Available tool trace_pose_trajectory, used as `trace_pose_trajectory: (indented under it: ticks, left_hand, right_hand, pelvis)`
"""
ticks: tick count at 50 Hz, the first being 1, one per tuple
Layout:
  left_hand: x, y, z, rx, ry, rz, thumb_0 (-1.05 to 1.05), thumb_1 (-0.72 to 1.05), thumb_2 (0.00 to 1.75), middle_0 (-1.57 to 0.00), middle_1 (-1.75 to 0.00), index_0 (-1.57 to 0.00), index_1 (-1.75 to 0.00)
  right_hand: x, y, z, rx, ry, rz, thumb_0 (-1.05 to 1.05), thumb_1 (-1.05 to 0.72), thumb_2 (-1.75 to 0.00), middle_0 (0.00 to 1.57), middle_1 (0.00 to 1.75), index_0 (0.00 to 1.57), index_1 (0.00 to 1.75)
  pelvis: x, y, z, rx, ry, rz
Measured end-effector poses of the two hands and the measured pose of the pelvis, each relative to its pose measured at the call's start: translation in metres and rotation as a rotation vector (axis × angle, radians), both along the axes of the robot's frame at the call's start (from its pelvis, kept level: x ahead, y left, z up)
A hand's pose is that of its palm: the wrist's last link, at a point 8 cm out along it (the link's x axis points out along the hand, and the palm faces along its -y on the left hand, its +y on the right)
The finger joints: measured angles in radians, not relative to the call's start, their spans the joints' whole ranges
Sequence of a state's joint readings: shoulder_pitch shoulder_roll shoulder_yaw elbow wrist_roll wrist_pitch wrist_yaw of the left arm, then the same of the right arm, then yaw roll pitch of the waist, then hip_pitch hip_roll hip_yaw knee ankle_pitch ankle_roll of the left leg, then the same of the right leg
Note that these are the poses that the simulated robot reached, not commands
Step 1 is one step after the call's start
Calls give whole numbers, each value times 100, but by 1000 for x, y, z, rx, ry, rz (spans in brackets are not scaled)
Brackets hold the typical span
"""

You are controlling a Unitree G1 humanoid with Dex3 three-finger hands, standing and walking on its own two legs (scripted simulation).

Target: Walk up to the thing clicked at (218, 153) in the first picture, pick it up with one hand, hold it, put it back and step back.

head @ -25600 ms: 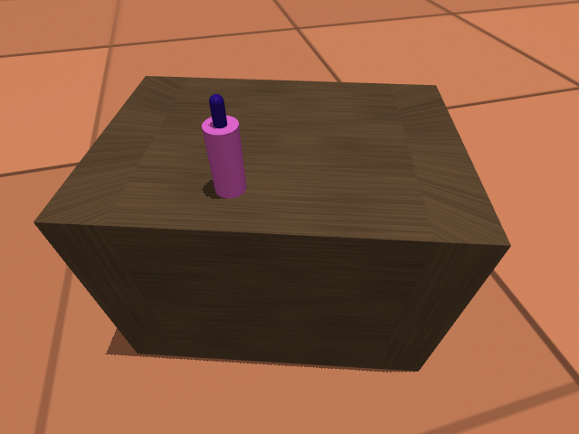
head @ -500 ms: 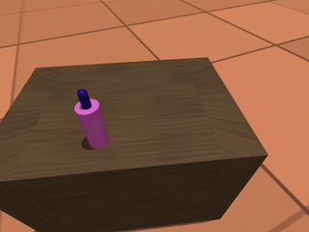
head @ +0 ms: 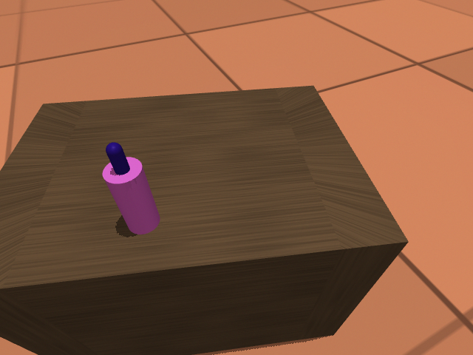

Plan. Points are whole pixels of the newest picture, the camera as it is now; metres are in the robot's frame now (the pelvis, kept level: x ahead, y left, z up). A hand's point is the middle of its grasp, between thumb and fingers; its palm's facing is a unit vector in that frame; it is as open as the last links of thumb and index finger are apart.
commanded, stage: home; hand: left
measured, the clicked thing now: (130, 188) +0.46 +0.22 +0.03
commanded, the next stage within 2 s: stand in 0.28 s
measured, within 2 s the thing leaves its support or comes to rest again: neither
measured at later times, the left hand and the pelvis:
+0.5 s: hand out of the picture +0.08 +0.25 -0.15, palm faces -0.03 -0.94 -0.35, open 16.9 cm; pelvis +0.01 +0.00 +0.00, yaw +0 degrees
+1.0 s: hand out of the picture +0.08 +0.25 -0.16, palm faces -0.04 -0.94 -0.34, open 7.7 cm; pelvis +0.01 +0.00 +0.00, yaw +0 degrees
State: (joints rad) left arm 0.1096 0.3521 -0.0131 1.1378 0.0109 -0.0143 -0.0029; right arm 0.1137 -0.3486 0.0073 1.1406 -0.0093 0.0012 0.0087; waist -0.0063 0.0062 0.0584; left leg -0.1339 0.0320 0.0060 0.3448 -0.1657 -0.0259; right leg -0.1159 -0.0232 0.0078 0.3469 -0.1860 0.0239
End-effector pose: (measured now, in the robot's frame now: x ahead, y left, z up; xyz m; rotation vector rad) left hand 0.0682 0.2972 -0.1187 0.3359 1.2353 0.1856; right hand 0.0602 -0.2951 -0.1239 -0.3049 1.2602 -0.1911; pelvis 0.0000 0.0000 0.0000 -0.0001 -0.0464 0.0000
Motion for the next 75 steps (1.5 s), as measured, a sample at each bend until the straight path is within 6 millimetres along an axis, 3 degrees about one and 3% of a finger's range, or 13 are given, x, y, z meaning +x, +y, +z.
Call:
trace_pose_trajectory:
  ticks: [21,25,30,38,43,49,75]
  left_hand:
    - [12,1,2,1,-10,12,0,-55,5,-5,-5,-6,-5]
    - [11,1,2,2,-11,12,0,-48,12,-10,-11,-10,-11]
    - [8,1,1,2,-6,12,0,-25,35,-15,-21,-16,-21]
    - [3,0,-1,-1,8,11,0,30,74,-19,-28,-20,-28]
    - [2,0,-2,-5,13,11,0,62,84,-20,-29,-20,-29]
    - [4,0,-1,-8,12,10,0,81,88,-20,-30,-21,-29]
    - [12,-1,1,-4,-2,6,1,90,90,-20,-30,-21,-30]
  right_hand:
    - [20,0,3,-6,-24,9,1,-90,-90,21,30,21,30]
    - [21,1,3,-4,-26,10,1,-91,-90,21,30,21,30]
    - [18,0,3,-4,-20,8,1,-91,-90,21,30,21,30]
    - [12,-1,3,-6,-4,-1,1,-91,-90,21,30,21,30]
    - [9,-1,3,-7,4,-3,1,-91,-90,21,30,21,30]
    - [8,-1,3,-8,7,-2,1,-91,-90,21,30,21,30]
    - [20,-2,4,-5,-14,1,1,-91,-90,21,30,21,30]
  pelvis:
    - [11,0,1,0,1,1]
    - [10,-1,1,0,0,2]
    - [10,-1,1,-1,0,2]
    - [9,-1,1,-2,2,2]
    - [9,-1,1,-1,2,1]
    - [10,0,1,0,4,1]
    - [14,-2,1,0,6,-1]
